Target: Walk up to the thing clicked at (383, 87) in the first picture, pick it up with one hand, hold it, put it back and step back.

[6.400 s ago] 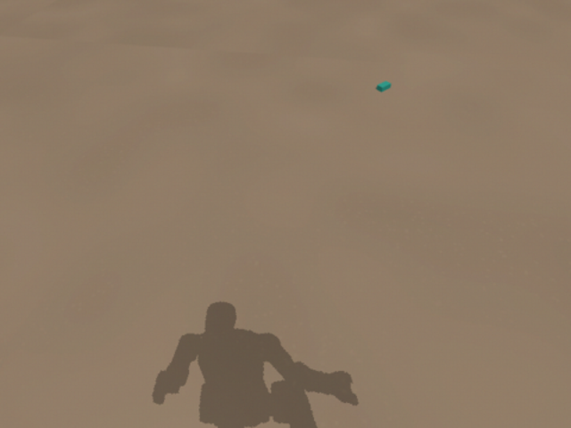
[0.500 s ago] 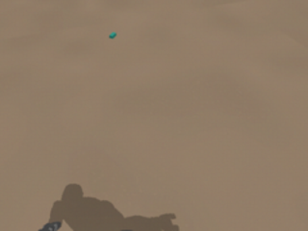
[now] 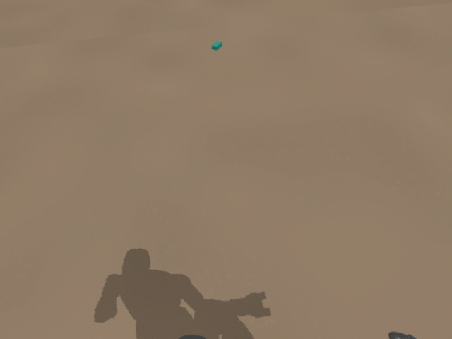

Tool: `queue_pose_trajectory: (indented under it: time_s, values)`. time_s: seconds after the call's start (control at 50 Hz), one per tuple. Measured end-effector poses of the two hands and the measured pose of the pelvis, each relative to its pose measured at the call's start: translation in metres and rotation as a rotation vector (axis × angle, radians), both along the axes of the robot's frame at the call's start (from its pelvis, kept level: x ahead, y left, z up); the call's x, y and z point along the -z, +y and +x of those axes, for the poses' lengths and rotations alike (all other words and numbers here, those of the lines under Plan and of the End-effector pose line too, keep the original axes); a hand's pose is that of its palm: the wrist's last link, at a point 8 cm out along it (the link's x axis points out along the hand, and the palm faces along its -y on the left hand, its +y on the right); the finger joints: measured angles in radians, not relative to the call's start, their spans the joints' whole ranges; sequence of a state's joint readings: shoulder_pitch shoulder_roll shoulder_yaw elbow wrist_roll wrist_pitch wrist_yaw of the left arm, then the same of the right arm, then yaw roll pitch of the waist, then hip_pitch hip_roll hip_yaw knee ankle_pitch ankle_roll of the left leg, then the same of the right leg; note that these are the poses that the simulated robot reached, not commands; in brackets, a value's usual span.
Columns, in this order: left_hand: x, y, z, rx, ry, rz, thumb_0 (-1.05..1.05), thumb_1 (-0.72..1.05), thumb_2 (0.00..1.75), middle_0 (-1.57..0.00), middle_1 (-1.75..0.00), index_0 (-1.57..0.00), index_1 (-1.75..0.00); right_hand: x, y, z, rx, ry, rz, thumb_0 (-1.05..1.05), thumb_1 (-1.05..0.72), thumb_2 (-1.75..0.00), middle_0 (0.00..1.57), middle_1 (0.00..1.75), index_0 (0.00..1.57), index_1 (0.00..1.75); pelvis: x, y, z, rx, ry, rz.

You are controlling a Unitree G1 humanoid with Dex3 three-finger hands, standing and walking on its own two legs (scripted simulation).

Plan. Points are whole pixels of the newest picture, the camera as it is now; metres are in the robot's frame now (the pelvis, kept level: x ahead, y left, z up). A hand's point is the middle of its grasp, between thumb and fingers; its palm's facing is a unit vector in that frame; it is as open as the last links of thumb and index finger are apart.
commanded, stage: walk up
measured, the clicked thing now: (217, 45) +2.38 +0.15 -0.75
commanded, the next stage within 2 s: stand in 0.64 s
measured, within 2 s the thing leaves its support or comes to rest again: neither
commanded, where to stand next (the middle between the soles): +0.06 -0.01 m, yaw +4 degrees
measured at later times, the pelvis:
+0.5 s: pelvis +0.01 +0.00 +0.01, yaw +3 degrees
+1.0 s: pelvis +0.00 -0.01 +0.02, yaw +2 degrees
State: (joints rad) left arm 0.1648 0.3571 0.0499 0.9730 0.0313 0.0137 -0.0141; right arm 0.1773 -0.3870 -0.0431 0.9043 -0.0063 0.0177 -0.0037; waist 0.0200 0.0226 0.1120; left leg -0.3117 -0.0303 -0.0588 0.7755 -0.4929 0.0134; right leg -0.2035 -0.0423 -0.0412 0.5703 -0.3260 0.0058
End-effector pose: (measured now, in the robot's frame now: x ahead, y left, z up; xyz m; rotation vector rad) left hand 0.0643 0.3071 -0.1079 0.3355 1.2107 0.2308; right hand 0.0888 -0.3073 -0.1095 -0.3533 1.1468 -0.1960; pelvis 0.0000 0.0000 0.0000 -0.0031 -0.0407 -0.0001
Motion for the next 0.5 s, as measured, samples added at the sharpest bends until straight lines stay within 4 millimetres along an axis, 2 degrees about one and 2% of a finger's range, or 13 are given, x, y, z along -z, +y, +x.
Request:
queue_pose_trajectory:
  time_s: [0.08, 0.2, 0.38, 0.5]
  values:
    - [0.003, 0.003, -0.002, -0.016, -0.022, -0.015, 0.01, 0.90, 0.90, -0.21, -0.30, -0.20, -0.30, 0.001, 0.007, 0.010, -0.045, -0.001, -0.001, 0.01, -0.90, -0.89, 0.20, 0.30, 0.20, 0.30, 0.002, 0.005, 0.002, -0.029, 0.007, 0.002]
    - [0.009, 0.004, 0.000, -0.051, -0.029, -0.041, 0.01, 0.90, 0.90, -0.21, -0.30, -0.20, -0.30, -0.006, 0.019, 0.014, -0.068, 0.010, 0.003, 0.01, -0.90, -0.89, 0.20, 0.30, 0.20, 0.30, -0.002, 0.005, 0.005, -0.036, 0.000, 0.008]
    - [0.003, -0.002, 0.006, -0.045, -0.039, -0.048, 0.01, 0.90, 0.90, -0.21, -0.30, -0.20, -0.30, -0.014, 0.019, 0.031, -0.067, -0.019, 0.010, 0.01, -0.90, -0.89, 0.20, 0.30, 0.20, 0.30, -0.009, 0.002, 0.007, -0.051, -0.002, -0.005]
    - [-0.003, -0.003, 0.009, -0.056, -0.050, -0.041, 0.00, 0.90, 0.90, -0.21, -0.30, -0.20, -0.30, -0.015, 0.016, 0.034, -0.077, -0.013, 0.014, 0.01, -0.90, -0.89, 0.20, 0.30, 0.20, 0.30, -0.012, -0.001, 0.007, -0.060, -0.001, -0.003]
